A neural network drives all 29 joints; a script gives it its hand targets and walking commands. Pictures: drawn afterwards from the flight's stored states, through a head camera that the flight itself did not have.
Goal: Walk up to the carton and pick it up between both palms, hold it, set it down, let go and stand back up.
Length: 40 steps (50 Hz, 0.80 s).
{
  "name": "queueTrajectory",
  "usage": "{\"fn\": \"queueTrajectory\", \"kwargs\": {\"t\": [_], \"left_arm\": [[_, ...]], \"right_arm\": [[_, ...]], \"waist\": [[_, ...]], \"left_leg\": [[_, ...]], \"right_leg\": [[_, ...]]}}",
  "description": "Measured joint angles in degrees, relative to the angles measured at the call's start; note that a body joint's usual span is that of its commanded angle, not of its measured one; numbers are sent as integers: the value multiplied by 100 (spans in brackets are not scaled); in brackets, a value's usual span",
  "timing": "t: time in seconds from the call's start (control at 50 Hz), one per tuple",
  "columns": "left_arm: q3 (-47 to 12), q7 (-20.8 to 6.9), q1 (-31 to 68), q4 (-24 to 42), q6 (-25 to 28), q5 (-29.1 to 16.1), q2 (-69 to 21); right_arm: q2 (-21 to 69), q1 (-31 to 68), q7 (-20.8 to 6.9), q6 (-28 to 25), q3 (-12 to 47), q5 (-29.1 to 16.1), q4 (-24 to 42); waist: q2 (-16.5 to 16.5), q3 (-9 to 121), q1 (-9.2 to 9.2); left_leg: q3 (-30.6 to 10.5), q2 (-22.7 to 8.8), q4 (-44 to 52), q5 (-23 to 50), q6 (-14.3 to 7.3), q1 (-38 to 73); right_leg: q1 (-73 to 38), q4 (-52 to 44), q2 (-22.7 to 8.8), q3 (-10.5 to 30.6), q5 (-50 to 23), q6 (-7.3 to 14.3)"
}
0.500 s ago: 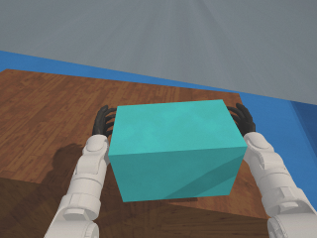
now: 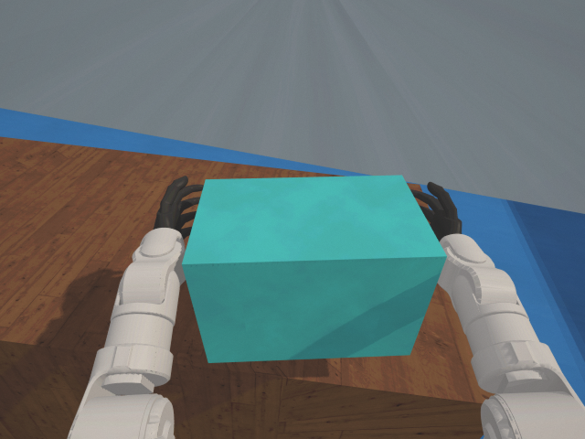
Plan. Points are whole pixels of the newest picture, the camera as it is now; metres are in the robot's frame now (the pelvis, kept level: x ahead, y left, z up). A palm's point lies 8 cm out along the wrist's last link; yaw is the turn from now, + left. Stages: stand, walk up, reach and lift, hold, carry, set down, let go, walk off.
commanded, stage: reach and lift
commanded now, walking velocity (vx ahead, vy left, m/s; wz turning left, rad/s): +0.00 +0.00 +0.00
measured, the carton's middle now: (307, 266) +0.35 +0.01 +0.12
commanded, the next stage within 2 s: hold in 0.70 s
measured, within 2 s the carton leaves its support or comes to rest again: neither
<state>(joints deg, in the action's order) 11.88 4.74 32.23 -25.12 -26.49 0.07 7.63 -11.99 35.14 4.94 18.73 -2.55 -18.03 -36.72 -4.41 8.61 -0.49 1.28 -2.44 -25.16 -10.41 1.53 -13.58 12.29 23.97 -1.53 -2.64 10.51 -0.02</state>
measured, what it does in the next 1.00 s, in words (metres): stands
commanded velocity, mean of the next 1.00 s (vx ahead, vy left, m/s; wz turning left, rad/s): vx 0.00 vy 0.00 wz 0.00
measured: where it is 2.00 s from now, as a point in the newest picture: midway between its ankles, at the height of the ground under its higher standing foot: outside the picture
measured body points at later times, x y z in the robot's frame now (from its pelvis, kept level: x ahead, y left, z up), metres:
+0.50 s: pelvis +0.00 +0.00 +0.00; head -0.07 +0.03 +0.44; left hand +0.38 +0.21 +0.17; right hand +0.38 -0.18 +0.19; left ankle +0.03 +0.13 -0.74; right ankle +0.03 -0.13 -0.74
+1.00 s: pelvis +0.00 +0.00 +0.00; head -0.07 +0.03 +0.44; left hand +0.38 +0.21 +0.19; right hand +0.38 -0.18 +0.20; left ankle +0.03 +0.13 -0.74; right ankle +0.03 -0.13 -0.74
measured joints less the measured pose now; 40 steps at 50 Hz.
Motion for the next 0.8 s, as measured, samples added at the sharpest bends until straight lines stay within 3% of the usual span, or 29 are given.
{"fn": "queueTrajectory", "kwargs": {"t": [0.3,0.8], "left_arm": [[181,-138,234,1,-184,152,0],[263,-139,422,1,-399,157,8]], "right_arm": [[14,230,30,179,-104,0,0],[14,384,53,352,-194,1,1]], "waist": [[9,-1,-45],[121,-1,-81]], "left_leg": [[-3,2,0,-3,-7,28],[-8,3,0,-5,-8,28]], "right_leg": [[-31,-5,0,0,0,-6],[-33,-7,1,0,0,-10]]}}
